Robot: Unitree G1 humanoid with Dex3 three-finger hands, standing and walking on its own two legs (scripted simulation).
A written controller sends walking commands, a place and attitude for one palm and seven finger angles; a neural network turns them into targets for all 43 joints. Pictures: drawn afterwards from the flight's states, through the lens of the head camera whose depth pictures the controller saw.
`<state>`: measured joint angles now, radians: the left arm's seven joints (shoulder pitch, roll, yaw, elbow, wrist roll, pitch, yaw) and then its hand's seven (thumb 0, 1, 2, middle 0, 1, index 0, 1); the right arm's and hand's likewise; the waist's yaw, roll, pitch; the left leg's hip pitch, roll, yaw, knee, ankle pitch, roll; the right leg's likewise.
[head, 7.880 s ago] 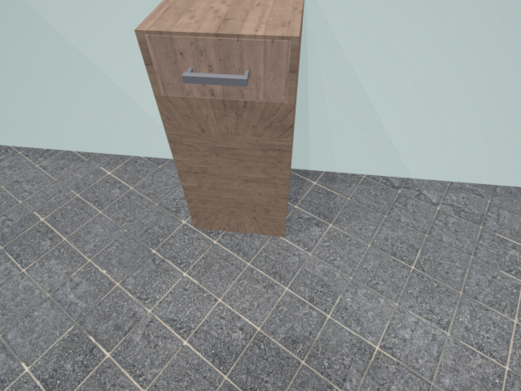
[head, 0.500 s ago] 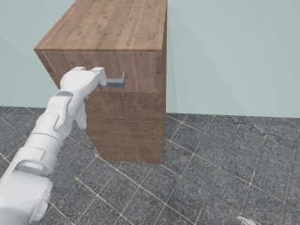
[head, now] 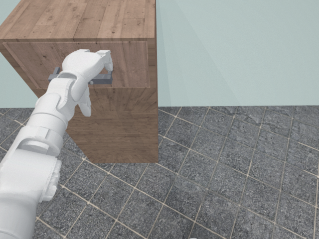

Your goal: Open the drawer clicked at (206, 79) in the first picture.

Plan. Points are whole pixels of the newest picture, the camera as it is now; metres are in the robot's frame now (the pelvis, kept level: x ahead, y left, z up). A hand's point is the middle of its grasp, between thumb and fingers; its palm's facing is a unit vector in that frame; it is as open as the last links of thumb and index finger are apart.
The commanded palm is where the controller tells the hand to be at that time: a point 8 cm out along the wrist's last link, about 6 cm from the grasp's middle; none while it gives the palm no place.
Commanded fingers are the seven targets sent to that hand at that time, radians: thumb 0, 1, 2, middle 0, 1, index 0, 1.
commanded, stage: move the hooked fingers above the handle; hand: left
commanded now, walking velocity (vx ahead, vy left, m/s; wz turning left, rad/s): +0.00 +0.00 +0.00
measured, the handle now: (82, 74) +0.57 +0.22 +0.05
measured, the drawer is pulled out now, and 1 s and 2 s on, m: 0.00 0.00 0.00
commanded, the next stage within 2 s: none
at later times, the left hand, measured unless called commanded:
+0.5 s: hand (63, 86) +0.47 +0.23 +0.10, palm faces -0.19 +0.05 -0.98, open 13.8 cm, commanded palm +0.49 +0.21 +0.17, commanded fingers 0.00 -0.50 0.30 -0.30 -1.20 -0.30 -1.20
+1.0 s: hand (78, 67) +0.51 +0.19 +0.13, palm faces -0.13 +0.03 -0.99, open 13.5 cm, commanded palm +0.49 +0.21 +0.16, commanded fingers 0.00 -0.50 0.30 -0.30 -1.20 -0.30 -1.20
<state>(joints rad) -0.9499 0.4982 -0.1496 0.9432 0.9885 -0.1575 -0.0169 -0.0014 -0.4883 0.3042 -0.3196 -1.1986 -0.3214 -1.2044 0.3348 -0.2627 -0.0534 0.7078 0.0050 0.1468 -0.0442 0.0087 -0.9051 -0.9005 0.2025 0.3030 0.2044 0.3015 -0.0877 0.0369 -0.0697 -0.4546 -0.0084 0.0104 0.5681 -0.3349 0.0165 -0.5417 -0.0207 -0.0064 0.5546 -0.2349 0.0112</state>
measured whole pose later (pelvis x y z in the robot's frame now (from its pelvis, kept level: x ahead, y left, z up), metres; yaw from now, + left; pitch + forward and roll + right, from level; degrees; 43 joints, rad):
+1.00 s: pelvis -0.02 +0.00 +0.00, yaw -3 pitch +14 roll +1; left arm -1.13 0.60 -0.05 1.24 1.08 0.08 0.02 0.00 -0.49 0.30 -0.35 -1.23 -0.36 -1.29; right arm 0.29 -0.25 0.03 0.66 0.04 0.17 -0.08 0.01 -0.90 -0.90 0.20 0.30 0.21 0.30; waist -0.16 0.07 -0.08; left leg -0.50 0.01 0.07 0.57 -0.32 0.02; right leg -0.62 0.00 0.06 0.57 -0.20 0.01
